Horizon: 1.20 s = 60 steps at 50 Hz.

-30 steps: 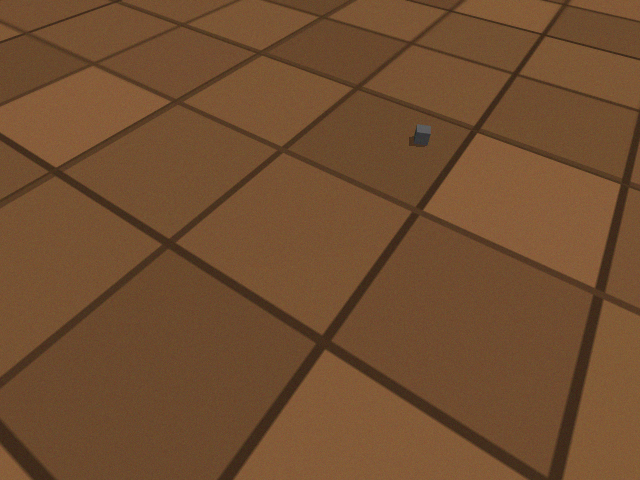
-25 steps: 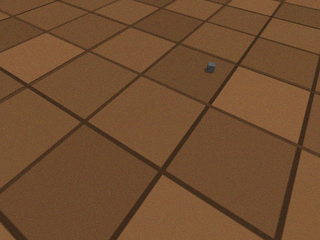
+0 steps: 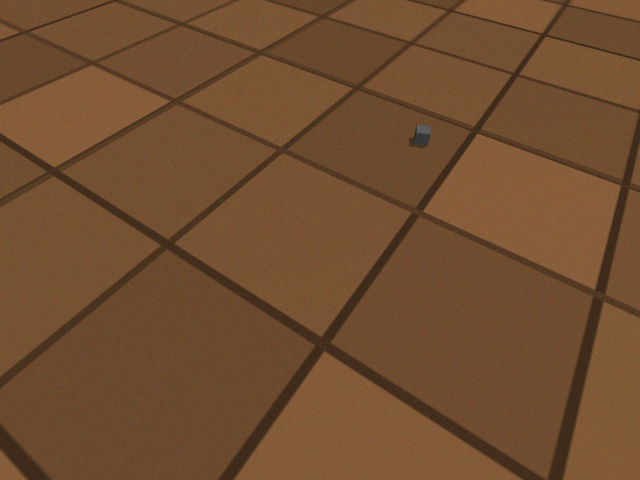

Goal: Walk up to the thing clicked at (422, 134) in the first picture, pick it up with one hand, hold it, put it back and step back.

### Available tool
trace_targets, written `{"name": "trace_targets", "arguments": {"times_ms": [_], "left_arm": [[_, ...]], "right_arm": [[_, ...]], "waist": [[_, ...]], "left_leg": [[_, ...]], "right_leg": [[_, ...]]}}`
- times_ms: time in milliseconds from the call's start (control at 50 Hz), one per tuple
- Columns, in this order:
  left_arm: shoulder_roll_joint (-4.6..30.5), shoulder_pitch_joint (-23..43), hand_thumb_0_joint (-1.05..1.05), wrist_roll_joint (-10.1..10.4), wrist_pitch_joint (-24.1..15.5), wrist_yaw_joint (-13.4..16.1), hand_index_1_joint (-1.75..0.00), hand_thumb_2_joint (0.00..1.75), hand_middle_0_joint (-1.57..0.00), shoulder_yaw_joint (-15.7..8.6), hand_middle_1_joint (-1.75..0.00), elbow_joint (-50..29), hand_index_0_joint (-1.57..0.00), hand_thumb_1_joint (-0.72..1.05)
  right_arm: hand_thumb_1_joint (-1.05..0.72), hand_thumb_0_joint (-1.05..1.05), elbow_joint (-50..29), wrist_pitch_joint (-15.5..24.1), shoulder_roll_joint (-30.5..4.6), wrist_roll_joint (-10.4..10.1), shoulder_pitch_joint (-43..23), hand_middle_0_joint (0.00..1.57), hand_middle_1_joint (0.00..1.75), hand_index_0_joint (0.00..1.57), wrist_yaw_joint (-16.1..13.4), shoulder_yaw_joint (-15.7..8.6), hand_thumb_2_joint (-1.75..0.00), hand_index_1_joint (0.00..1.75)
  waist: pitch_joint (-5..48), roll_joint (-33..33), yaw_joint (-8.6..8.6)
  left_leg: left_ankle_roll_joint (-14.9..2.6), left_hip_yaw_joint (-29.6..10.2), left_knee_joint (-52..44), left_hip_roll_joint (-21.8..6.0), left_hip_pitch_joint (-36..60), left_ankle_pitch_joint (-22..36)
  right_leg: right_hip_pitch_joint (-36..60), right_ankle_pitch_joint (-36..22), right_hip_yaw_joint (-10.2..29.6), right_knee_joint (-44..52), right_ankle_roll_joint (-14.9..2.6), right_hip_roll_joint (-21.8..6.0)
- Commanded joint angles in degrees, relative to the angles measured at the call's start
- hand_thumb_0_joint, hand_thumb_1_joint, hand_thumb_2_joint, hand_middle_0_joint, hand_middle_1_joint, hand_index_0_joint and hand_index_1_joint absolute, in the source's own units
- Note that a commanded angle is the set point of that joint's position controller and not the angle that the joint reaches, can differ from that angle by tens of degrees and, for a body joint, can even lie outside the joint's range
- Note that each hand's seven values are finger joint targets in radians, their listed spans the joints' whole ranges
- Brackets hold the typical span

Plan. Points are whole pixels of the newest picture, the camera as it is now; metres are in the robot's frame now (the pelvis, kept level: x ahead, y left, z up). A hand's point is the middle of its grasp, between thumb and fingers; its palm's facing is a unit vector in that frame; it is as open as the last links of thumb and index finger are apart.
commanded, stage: stand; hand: left
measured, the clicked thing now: (422, 135) +1.80 -0.53 -0.75
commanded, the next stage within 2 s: walk up in 0.52 s
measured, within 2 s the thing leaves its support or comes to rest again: neither
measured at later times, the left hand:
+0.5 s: hand out of the picture +0.08 +0.25 -0.15, palm faces -0.02 -0.94 -0.34, open 7.4 cm
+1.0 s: hand (221, 414) +0.23 +0.15 -0.14, palm faces -0.15 -0.90 -0.40, open 7.4 cm
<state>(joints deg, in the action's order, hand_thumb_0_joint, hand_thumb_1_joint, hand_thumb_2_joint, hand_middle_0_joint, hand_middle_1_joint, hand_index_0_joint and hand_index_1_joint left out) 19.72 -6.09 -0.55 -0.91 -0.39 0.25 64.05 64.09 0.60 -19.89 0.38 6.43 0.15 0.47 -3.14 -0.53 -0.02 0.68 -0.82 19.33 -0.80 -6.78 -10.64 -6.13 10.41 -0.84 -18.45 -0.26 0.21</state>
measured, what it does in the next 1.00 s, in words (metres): steps to the right: right foot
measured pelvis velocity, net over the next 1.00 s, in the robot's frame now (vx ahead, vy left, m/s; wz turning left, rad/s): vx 0.12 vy -0.12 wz -0.23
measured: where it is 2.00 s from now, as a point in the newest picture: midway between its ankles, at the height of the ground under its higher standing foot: (405, 346)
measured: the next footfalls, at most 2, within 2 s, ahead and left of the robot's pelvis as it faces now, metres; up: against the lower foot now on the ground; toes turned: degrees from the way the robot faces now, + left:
right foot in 0.86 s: +0.16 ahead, -0.26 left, +0.00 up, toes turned -18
left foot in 1.30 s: +0.48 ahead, -0.09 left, +0.00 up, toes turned -12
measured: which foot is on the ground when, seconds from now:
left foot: down 0.00-0.88, up 0.90-1.00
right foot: down 0.00-0.56, up 0.58-0.84, down 0.86-1.00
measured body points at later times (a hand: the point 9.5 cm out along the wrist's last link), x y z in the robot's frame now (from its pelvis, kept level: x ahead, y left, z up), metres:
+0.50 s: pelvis +0.00 +0.00 +0.00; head +0.01 +0.00 +0.45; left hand +0.08 +0.30 -0.13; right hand +0.08 -0.30 -0.13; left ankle +0.00 +0.13 -0.75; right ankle +0.00 -0.12 -0.75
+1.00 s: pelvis +0.12 -0.12 -0.03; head +0.11 -0.15 +0.42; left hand +0.24 +0.20 -0.12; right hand +0.13 -0.48 -0.15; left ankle +0.06 +0.03 -0.68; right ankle +0.12 -0.24 -0.75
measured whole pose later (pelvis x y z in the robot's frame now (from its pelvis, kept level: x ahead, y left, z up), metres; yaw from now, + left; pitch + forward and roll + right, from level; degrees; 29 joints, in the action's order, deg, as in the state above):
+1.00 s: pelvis +0.12 -0.12 -0.03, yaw -13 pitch -3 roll -1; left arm 22.8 -15.3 -0.8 -2.7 -5.6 -5.3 54.0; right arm 57.1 1.9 -27.7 1.4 11.2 2.7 -5.0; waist -1.9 -5.3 -2.9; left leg -1.2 2.1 64.3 -5.7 -18.4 -25.7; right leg -18.2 17.6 -4.3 -38.1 -1.2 -1.7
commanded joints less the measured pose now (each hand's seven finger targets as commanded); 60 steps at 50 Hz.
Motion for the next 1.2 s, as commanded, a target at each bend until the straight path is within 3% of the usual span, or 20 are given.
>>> {"name": "trace_targets", "arguments": {"times_ms": [0,480,500,520,540,560,580,620,680,740,780,820,840,860,880,900,920,1000,1100,1180], "left_arm": [[12.3,1.9,0.0,0.0,-1.2,0.9,-0.3,0.9,-0.2,-2.5,-0.3,-3.1,-0.2,0.9],[12.1,1.6,0.0,0.1,-1.0,0.9,-0.3,0.9,-0.2,-2.4,-0.3,-3.0,-0.2,0.9],[18.1,-0.4,0.0,-1.5,-0.8,-1.7,-0.3,0.9,-0.2,-7.2,-0.3,-9.1,-0.2,0.9],[16.6,4.5,0.0,-1.7,-0.3,-2.9,-0.3,0.9,-0.2,-6.9,-0.3,-9.9,-0.2,0.9],[14.3,8.6,0.0,-1.5,0.2,-3.7,-0.3,0.9,-0.2,-6.5,-0.3,-12.1,-0.2,0.9],[14.3,10.6,0.0,-2.3,0.1,-4.2,-0.3,0.9,-0.2,-6.6,-0.3,-13.7,-0.2,0.9],[15.2,10.3,0.0,-2.0,-0.2,-4.5,-0.3,0.9,-0.2,-6.8,-0.3,-14.5,-0.2,0.9],[16.3,5.6,0.0,-1.5,-0.4,-5.6,-0.3,0.9,-0.2,-7.5,-0.3,-13.8,-0.2,0.9],[15.2,-2.6,0.0,-0.9,0.3,-7.5,-0.3,0.9,-0.2,-7.8,-0.3,-12.5,-0.2,0.9],[14.9,-0.9,0.0,-0.7,0.3,-8.2,-0.3,0.9,-0.2,-8.2,-0.3,-13.4,-0.2,0.9],[15.3,-2.2,0.0,-0.8,0.0,-8.0,-0.3,0.9,-0.2,-8.4,-0.3,-13.0,-0.2,0.9],[15.3,-9.0,0.0,-1.1,-0.3,-7.3,-0.3,0.9,-0.2,-8.8,-0.3,-10.6,-0.2,0.9],[17.4,-14.4,0.0,-1.5,-0.9,-6.4,-0.3,0.9,-0.2,-9.7,-0.3,-8.8,-0.2,0.9],[21.2,-23.0,0.0,-1.7,-1.6,-4.9,-0.3,0.9,-0.2,-11.4,-0.3,-6.7,-0.2,0.9],[25.6,-23.9,0.0,-1.8,-2.1,-3.9,-0.3,0.9,-0.2,-12.2,-0.3,-8.0,-0.2,0.9],[27.6,-19.2,0.0,-0.7,-2.3,-3.9,-0.3,0.9,-0.2,-11.8,-0.3,-10.6,-0.2,0.9],[28.0,-14.2,0.0,0.0,-2.5,-3.8,-0.3,0.9,-0.2,-11.7,-0.3,-12.4,-0.2,0.9],[21.3,-10.0,0.0,0.7,-3.9,-2.4,-0.3,0.9,-0.2,-9.3,-0.3,-13.9,-0.2,0.9],[20.1,-8.7,0.0,0.4,-4.9,-2.4,-0.3,0.9,-0.2,-8.6,-0.3,-16.8,-0.2,0.9],[19.9,-12.3,0.0,0.0,-5.3,-2.7,-0.3,0.9,-0.2,-8.2,-0.3,-17.2,-0.2,0.9]], "right_arm": [[-0.9,0.0,-3.4,1.3,-12.0,-0.1,-2.1,0.2,0.3,0.2,-0.8,-2.2,-0.9,0.3],[-0.9,0.0,-3.3,1.4,-12.2,0.0,-2.0,0.2,0.3,0.2,-0.8,-2.2,-0.9,0.3],[-0.9,0.0,-8.0,3.1,-19.8,1.6,1.6,0.2,0.3,0.2,-0.1,-7.4,-0.9,0.3],[-0.9,0.0,-6.4,3.6,-20.8,2.0,5.1,0.2,0.3,0.2,0.1,-8.5,-0.9,0.3],[-0.9,0.0,-6.2,3.9,-22.8,2.1,7.9,0.2,0.3,0.2,0.0,-9.7,-0.9,0.3],[-0.9,0.0,-7.3,4.4,-23.4,1.8,8.1,0.2,0.3,0.2,-0.1,-10.2,-0.9,0.3],[-0.9,0.0,-8.7,4.8,-23.2,1.6,6.1,0.2,0.3,0.2,-0.1,-9.9,-0.9,0.3],[-0.9,0.0,-10.7,5.5,-21.5,1.8,2.8,0.2,0.3,0.2,-0.1,-9.7,-0.9,0.3],[-0.9,0.0,-13.5,5.8,-20.8,2.6,-3.3,0.2,0.3,0.2,0.8,-9.7,-0.9,0.3],[-0.9,0.0,-14.0,5.8,-21.1,2.9,-3.8,0.2,0.3,0.2,1.3,-10.0,-0.9,0.3],[-0.9,0.0,-13.7,5.3,-21.0,2.8,-3.4,0.2,0.3,0.2,1.6,-9.9,-0.9,0.3],[-0.9,0.0,-13.8,4.6,-21.0,2.5,-4.9,0.2,0.3,0.2,1.5,-9.7,-0.9,0.3],[-0.9,0.0,-13.7,4.2,-18.8,2.6,-3.2,0.2,0.3,0.2,1.6,-8.9,-0.9,0.3],[-0.9,0.0,-14.4,3.8,-14.5,2.5,-1.8,0.2,0.3,0.2,1.8,-7.2,-0.9,0.3],[-0.9,0.0,-16.7,3.9,-10.3,1.6,-1.1,0.2,0.3,0.2,2.3,-5.2,-0.9,0.3],[-0.9,0.0,-17.5,4.0,-15.8,1.0,-1.4,0.2,0.3,0.2,2.4,-6.5,-0.9,0.3],[-0.9,0.0,-16.6,4.4,-19.0,0.8,-2.0,0.2,0.3,0.2,2.2,-7.2,-0.9,0.3],[-0.9,0.0,-13.5,4.2,-16.9,-0.4,3.9,0.2,0.3,0.2,3.0,-6.9,-0.9,0.3],[-0.9,0.0,-16.9,3.4,-16.4,0.9,0.8,0.2,0.3,0.2,4.8,-7.6,-0.9,0.3],[-0.9,0.0,-19.6,4.4,-14.3,1.1,-4.6,0.2,0.3,0.2,4.7,-7.5,-0.9,0.3]], "waist": [[5.1,0.5,0.03],[3.9,0.2,-0.15],[9.7,2.7,1.35],[5.5,-0.4,4.33],[1.6,-9.3,6.62],[-0.5,-9.0,7.05],[-2.6,-4.7,5.84],[-1.0,-2.5,2.17],[0.2,-9.2,-1.93],[-1.5,-10.4,-1.77],[-1.9,-8.4,-1.81],[-0.1,-4.2,-5.24],[3.1,4.9,-7.52],[5.7,19.3,-11.8],[1.7,27.5,-11.04],[0.9,18.8,-7.97],[-2.3,12.7,-5.98],[-0.4,9.3,-1.42],[-3.6,5.8,-1.33],[-2.2,3.0,-3.9]], "left_leg": [[-2.08,-5.0,-2.3,-6.4,1.5,9.5],[-2.03,-5.3,-3.4,-6.5,1.3,9.0],[-6.0,-4.7,2.4,-6.9,9.3,-18.9],[-7.93,-8.4,0.4,-10.0,14.6,-29.0],[-11.18,-17.3,-7.6,-17.6,17.6,-36.0],[-14.54,-22.6,-12.4,-25.7,13.3,-34.8],[-15.12,-23.3,-13.3,-27.2,8.5,-30.8],[-13.78,-19.2,-14.2,-24.5,4.7,-30.9],[-10.99,-6.0,-12.8,-19.1,1.4,-25.4],[-8.73,2.3,-10.3,-15.6,-6.2,-24.0],[-8.32,5.1,-6.5,-14.4,-9.2,-24.3],[-7.98,8.1,3.1,-13.4,-12.3,-26.8],[-7.1,10.8,17.2,-9.9,-15.4,-20.7],[-5.33,13.3,38.3,-3.9,-23.2,-19.1],[-2.46,9.0,50.3,0.5,-37.1,-25.1],[-1.39,2.4,51.7,-1.0,-36.2,-20.4],[-1.12,0.2,51.8,-4.7,-35.5,-17.1],[-2.62,-2.1,41.9,-8.3,-26.4,-7.6],[-0.48,0.3,27.1,-7.6,-24.3,-3.7],[-0.07,3.1,16.2,-5.5,-20.8,3.9]], "right_leg": [[0.9,-9.0,5.8,2.5,-1.29,-7.6],[0.4,-7.5,5.7,3.0,-1.16,-7.5],[-9.0,18.6,8.3,-3.0,-3.24,-4.1],[-24.5,24.6,6.5,-8.0,-2.97,-3.0],[-35.7,18.4,1.7,-21.8,-1.49,-1.3],[-38.7,15.8,3.5,-30.7,-0.95,-3.7],[-37.7,14.5,6.6,-33.5,-0.88,-6.1],[-32.9,11.8,8.7,-36.8,-0.76,-8.7],[-25.5,9.8,3.0,-30.9,0.25,-8.3],[-16.1,6.3,-0.1,-23.2,0.41,-8.3],[-11.5,4.7,-3.6,-21.1,0.51,-6.4],[-2.8,1.3,-7.6,-17.0,-0.19,-4.4],[4.8,4.6,-7.8,-14.7,-0.7,-1.3],[12.3,16.2,0.4,-7.9,-2.9,-2.8],[11.5,34.6,24.6,3.8,-5.99,-13.8],[6.2,42.1,44.1,14.0,-11.9,-22.1],[2.0,40.3,45.6,14.0,-14.64,-24.0],[-1.8,15.7,22.0,6.1,-10.16,-14.9],[-7.8,17.5,14.4,8.7,-11.72,-12.9],[-3.9,6.0,11.0,5.3,-10.4,-11.6]]}}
